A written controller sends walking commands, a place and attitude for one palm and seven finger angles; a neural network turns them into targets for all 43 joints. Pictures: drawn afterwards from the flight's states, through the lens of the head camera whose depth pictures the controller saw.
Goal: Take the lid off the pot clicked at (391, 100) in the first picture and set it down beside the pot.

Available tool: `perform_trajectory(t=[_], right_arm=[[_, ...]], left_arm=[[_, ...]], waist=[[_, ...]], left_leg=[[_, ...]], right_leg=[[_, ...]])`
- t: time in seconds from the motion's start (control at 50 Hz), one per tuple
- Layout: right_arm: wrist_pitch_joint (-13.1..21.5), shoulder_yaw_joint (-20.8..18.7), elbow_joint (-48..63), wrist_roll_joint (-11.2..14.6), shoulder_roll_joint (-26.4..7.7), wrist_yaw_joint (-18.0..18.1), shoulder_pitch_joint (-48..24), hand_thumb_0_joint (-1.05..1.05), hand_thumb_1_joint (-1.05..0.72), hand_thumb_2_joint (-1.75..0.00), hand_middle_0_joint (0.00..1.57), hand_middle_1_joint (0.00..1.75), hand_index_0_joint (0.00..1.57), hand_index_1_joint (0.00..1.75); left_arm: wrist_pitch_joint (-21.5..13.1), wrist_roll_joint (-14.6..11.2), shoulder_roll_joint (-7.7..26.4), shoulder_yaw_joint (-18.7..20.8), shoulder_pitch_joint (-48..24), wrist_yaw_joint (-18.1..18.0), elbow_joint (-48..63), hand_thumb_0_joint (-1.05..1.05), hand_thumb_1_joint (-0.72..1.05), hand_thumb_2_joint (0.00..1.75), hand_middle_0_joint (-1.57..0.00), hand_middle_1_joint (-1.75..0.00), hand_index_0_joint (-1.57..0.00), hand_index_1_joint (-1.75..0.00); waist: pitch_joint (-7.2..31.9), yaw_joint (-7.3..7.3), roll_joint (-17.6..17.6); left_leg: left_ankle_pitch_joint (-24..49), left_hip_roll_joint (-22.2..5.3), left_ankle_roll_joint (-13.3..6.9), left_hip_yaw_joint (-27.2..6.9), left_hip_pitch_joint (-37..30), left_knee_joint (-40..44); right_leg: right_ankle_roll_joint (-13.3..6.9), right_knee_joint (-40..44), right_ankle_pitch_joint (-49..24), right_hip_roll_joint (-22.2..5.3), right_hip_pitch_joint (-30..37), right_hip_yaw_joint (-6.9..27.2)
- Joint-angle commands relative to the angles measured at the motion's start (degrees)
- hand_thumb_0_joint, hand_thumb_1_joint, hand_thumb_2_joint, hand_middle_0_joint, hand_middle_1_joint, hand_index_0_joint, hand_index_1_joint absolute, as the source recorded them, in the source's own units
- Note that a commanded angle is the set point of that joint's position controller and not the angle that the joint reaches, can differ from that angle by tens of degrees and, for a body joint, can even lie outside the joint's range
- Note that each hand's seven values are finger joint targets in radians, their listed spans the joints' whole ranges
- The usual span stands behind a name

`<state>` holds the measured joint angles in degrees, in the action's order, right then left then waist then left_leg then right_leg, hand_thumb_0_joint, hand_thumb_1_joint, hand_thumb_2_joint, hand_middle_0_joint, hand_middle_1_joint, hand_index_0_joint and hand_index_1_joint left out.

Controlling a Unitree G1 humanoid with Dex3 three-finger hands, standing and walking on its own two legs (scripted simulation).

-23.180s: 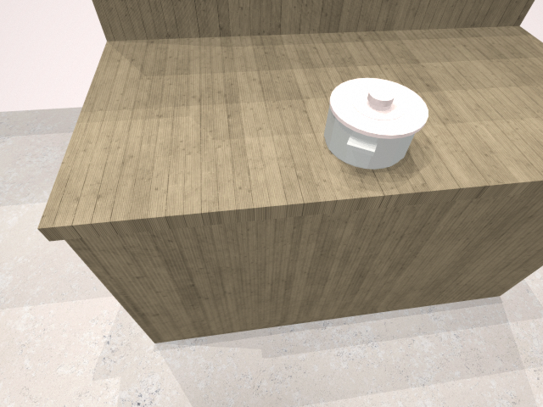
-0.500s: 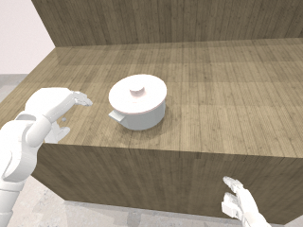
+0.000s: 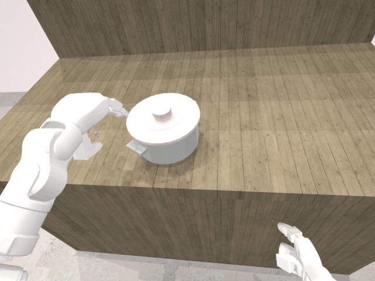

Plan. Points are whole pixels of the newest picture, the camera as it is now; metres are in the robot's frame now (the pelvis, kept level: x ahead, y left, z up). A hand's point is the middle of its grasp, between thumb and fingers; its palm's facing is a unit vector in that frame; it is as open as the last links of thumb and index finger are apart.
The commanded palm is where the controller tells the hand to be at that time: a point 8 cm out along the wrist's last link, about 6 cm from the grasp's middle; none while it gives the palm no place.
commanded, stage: move the open hand above the knob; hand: left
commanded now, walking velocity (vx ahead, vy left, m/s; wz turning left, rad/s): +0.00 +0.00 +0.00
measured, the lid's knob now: (161, 110) +0.48 +0.12 +0.11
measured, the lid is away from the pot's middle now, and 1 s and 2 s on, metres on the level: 0.00 0.00 0.00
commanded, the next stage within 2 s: lower the open fingers around the knob in 1.92 s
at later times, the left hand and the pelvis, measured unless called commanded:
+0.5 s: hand (120, 114) +0.39 +0.18 +0.18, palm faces -0.15 -0.04 -0.99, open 10.0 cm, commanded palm +0.37 +0.17 +0.24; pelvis +0.02 -0.01 +0.00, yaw -1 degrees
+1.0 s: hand (142, 101) +0.43 +0.14 +0.18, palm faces -0.15 -0.04 -0.99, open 10.0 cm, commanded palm +0.41 +0.14 +0.24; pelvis +0.02 -0.01 +0.00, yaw -1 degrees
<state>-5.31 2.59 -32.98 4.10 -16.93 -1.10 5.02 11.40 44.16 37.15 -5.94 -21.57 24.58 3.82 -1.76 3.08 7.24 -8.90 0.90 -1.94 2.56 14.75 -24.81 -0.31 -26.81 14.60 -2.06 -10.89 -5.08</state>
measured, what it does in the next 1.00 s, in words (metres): stands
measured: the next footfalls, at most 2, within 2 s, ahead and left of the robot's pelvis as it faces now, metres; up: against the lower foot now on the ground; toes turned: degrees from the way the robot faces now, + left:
none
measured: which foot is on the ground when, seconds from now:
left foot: down 0.00-1.00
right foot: down 0.00-1.00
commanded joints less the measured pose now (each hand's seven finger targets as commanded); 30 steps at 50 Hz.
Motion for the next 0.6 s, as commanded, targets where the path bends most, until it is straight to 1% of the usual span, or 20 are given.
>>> perform_trajectory(t=[0.0, 0.02, 0.08, 0.1, 0.14, 0.18, 0.2, 0.22, 0.24, 0.3, 0.32, 0.34, 0.38, 0.4, 0.42, 0.44, 0.5, 0.52, 0.56, 0.58], right_arm=[[2.50, -2.20, 10.07, 0.47, -5.36, 0.15, -9.61, 0.00, -0.90, -0.90, 0.20, 0.30, 0.20, 0.30], [2.36, -1.84, 9.94, 0.23, -4.72, 0.13, -9.65, 0.00, -0.90, -0.90, 0.20, 0.30, 0.20, 0.30], [1.89, -1.93, 9.49, 0.35, -4.97, 0.36, -9.37, 0.00, -0.90, -0.90, 0.20, 0.30, 0.20, 0.30], [2.04, -2.26, 9.69, 0.53, -5.52, 0.16, -9.07, 0.00, -0.90, -0.90, 0.20, 0.30, 0.20, 0.30], [1.70, -1.99, 9.85, 0.58, -5.07, 0.23, -9.30, 0.00, -0.90, -0.90, 0.20, 0.30, 0.20, 0.30], [1.78, -1.95, 10.00, 0.72, -4.72, 0.33, -9.84, 0.00, -0.90, -0.90, 0.20, 0.30, 0.20, 0.30], [2.20, -2.26, 10.31, 0.83, -4.97, 0.05, -9.84, 0.00, -0.90, -0.90, 0.20, 0.30, 0.20, 0.30], [1.97, -1.89, 9.82, 0.64, -4.50, 0.10, -9.22, 0.00, -0.90, -0.90, 0.20, 0.30, 0.20, 0.30], [1.87, -2.20, 9.54, 0.62, -4.99, 0.17, -9.02, 0.00, -0.90, -0.90, 0.20, 0.30, 0.20, 0.30], [1.88, -2.35, 9.25, 0.60, -5.68, 0.15, -8.24, 0.00, -0.90, -0.90, 0.20, 0.30, 0.20, 0.30], [1.69, -1.91, 9.20, 0.49, -4.91, 0.11, -8.31, 0.00, -0.90, -0.90, 0.20, 0.30, 0.20, 0.30], [1.72, -2.14, 9.68, 0.63, -4.96, -0.03, -8.51, 0.00, -0.90, -0.90, 0.20, 0.30, 0.20, 0.30], [1.68, -2.03, 9.69, 0.79, -4.62, -0.23, -9.04, 0.00, -0.90, -0.90, 0.20, 0.30, 0.20, 0.30], [1.73, -2.51, 9.77, 0.97, -5.14, -0.57, -8.80, 0.00, -0.90, -0.90, 0.20, 0.30, 0.20, 0.30], [1.45, -2.14, 9.57, 0.86, -4.77, -0.60, -8.31, 0.00, -0.90, -0.90, 0.20, 0.30, 0.20, 0.30], [1.44, -2.31, 10.08, 0.89, -4.91, -0.58, -8.91, 0.00, -0.90, -0.90, 0.20, 0.30, 0.20, 0.30], [1.34, -2.49, 9.63, 1.01, -5.05, -0.84, -9.17, 0.00, -0.90, -0.90, 0.20, 0.30, 0.20, 0.30], [1.19, -2.20, 9.25, 0.86, -4.46, -0.73, -8.32, 0.00, -0.90, -0.90, 0.20, 0.30, 0.20, 0.30], [1.12, -2.08, 8.91, 0.86, -4.88, -0.40, -8.58, 0.00, -0.90, -0.90, 0.20, 0.30, 0.20, 0.30], [1.06, -1.97, 8.77, 0.91, -4.58, -0.30, -8.51, 0.00, -0.90, -0.90, 0.20, 0.30, 0.20, 0.30]], left_arm=[[0.76, 1.29, 15.10, 10.86, -22.78, -3.01, 7.35, 0.00, -0.33, 1.53, -0.85, -0.08, -0.85, -0.08], [0.86, 1.77, 14.60, 10.03, -23.50, -2.59, 7.27, 0.00, -0.33, 1.53, -0.85, -0.08, -0.85, -0.08], [1.86, 1.99, 14.24, 9.33, -24.64, -2.53, 3.35, 0.00, -0.33, 1.53, -0.85, -0.08, -0.85, -0.08], [1.91, 1.38, 14.68, 10.52, -23.31, -2.70, 2.92, 0.00, -0.33, 1.53, -0.85, -0.08, -0.85, -0.08], [2.17, 2.05, 13.93, 8.69, -25.89, -2.00, 2.84, 0.00, -0.33, 1.53, -0.85, -0.08, -0.85, -0.08], [2.19, 2.11, 11.33, 5.72, -29.21, -1.82, 4.40, 0.00, -0.33, 1.53, -0.85, -0.08, -0.85, -0.08], [2.11, 1.39, 10.82, 5.93, -28.75, -2.07, 5.22, 0.00, -0.33, 1.53, -0.85, -0.08, -0.85, -0.08], [2.37, 2.04, 10.79, 5.49, -29.14, -1.68, 3.86, 0.00, -0.33, 1.53, -0.85, -0.08, -0.85, -0.08], [2.56, 2.63, 13.31, 7.44, -29.55, -1.85, 2.97, 0.00, -0.33, 1.53, -0.85, -0.08, -0.85, -0.08], [2.73, 2.21, 14.96, 9.64, -29.07, -2.22, 0.98, 0.00, -0.33, 1.53, -0.85, -0.08, -0.85, -0.08], [2.92, 3.02, 13.44, 7.82, -30.75, -1.70, 0.29, 0.00, -0.33, 1.53, -0.85, -0.08, -0.85, -0.08], [2.90, 2.84, 13.76, 8.07, -30.67, -1.68, 1.73, 0.00, -0.33, 1.53, -0.85, -0.08, -0.85, -0.08], [3.35, 2.43, 9.20, 4.26, -30.89, -1.51, 0.98, 0.00, -0.33, 1.53, -0.85, -0.08, -0.85, -0.08], [3.53, 1.58, 8.96, 5.03, -29.24, -1.63, 0.82, 0.00, -0.33, 1.53, -0.85, -0.08, -0.85, -0.08], [3.55, 2.47, 10.37, 5.58, -30.19, -1.39, 1.20, 0.00, -0.33, 1.53, -0.85, -0.08, -0.85, -0.08], [3.48, 2.82, 11.92, 6.63, -30.60, -1.56, 2.55, 0.00, -0.33, 1.53, -0.85, -0.08, -0.85, -0.08], [4.02, 2.21, 8.36, 3.81, -33.04, -2.07, 2.77, 0.00, -0.33, 1.53, -0.85, -0.08, -0.85, -0.08], [4.27, 3.19, 9.21, 4.31, -33.91, -1.99, 1.73, 0.00, -0.33, 1.53, -0.85, -0.08, -0.85, -0.08], [4.53, 3.82, 10.88, 5.00, -35.80, -2.52, -0.30, 0.00, -0.33, 1.53, -0.85, -0.08, -0.85, -0.08], [4.78, 3.75, 9.06, 3.52, -35.85, -2.62, -1.85, 0.00, -0.33, 1.53, -0.85, -0.08, -0.85, -0.08]], waist=[[17.03, -0.66, -4.31], [19.68, 0.00, -3.91], [16.94, -0.55, -6.14], [17.34, -0.96, -6.11], [18.06, -0.74, -6.28], [18.42, -1.27, -4.85], [19.86, -1.82, -3.61], [20.70, -1.35, -5.19], [19.53, -1.13, -5.48], [20.23, -1.33, -6.14], [21.13, -0.96, -7.27], [20.87, -0.80, -6.72], [19.69, -1.39, -5.86], [19.70, -1.91, -5.94], [21.47, -1.20, -7.29], [20.77, -0.95, -7.03], [20.63, -2.19, -5.33], [21.68, -1.55, -7.77], [19.79, -1.56, -6.74], [19.49, -1.74, -7.21]], left_leg=[[5.98, 0.78, -1.20, -3.67, -10.23, 1.52], [7.61, 1.05, -1.20, -3.21, -10.57, 2.09], [6.47, 0.89, -1.13, -2.77, -9.15, 1.98], [7.39, 0.89, -1.40, -2.89, -9.71, 0.72], [7.38, 1.06, -1.26, -2.37, -9.18, 1.44], [7.58, 1.24, -1.38, -2.78, -10.38, 1.41], [8.73, 1.28, -1.62, -2.99, -11.66, 0.07], [9.18, 1.40, -1.54, -2.82, -11.30, 0.86], [8.91, 1.23, -1.48, -2.79, -10.69, 0.81], [10.73, 1.31, -1.68, -2.73, -10.41, -0.21], [11.75, 1.52, -1.63, -2.22, -10.04, 0.28], [11.97, 1.37, -1.62, -2.32, -10.17, 0.17], [11.87, 1.52, -1.53, -2.42, -10.34, 0.18], [12.52, 1.39, -1.81, -2.58, -11.02, -0.83], [13.36, 1.41, -1.70, -2.13, -10.90, -0.20], [12.77, 1.39, -1.65, -2.21, -10.46, -0.18], [13.28, 1.36, -1.76, -2.65, -11.70, -0.97], [13.73, 1.27, -1.73, -2.29, -11.56, -0.31], [11.71, 1.29, -1.47, -2.14, -10.08, 0.08], [10.96, 1.32, -1.42, -2.19, -9.84, 0.27]], right_leg=[[-1.52, 3.73, -8.42, 1.76, -0.72, 2.46], [-1.41, 3.60, -9.46, 1.63, 1.22, 2.41], [-0.97, 4.10, -9.64, 1.26, -0.07, 2.50], [-1.31, 3.66, -11.30, 1.49, 0.02, 2.86], [-0.90, 3.81, -11.46, 1.13, 0.87, 2.72], [-1.01, 3.55, -11.43, 1.19, -0.06, 2.60], [-1.41, 2.92, -12.88, 1.36, 0.14, 2.90], [-1.13, 3.00, -12.88, 1.44, 1.16, 2.54], [-1.12, 3.18, -13.18, 1.31, 0.81, 2.76], [-1.31, 2.63, -16.42, 1.23, 2.00, 3.05], [-1.04, 2.42, -17.47, 1.17, 3.14, 3.03], [-0.99, 2.41, -18.04, 0.90, 2.80, 3.07], [-1.04, 2.25, -17.77, 0.93, 1.32, 2.75], [-1.32, 2.18, -18.73, 1.08, 1.05, 2.87], [-1.04, 1.97, -19.14, 1.16, 2.68, 2.81], [-1.02, 2.06, -19.00, 0.98, 2.41, 3.00], [-1.42, 1.71, -19.07, 1.22, 0.91, 2.82], [-1.12, 1.66, -18.93, 1.34, 1.94, 2.60], [-1.13, 1.88, -17.72, 1.13, 1.05, 2.78], [-1.10, 1.93, -16.76, 1.16, 0.61, 2.64]])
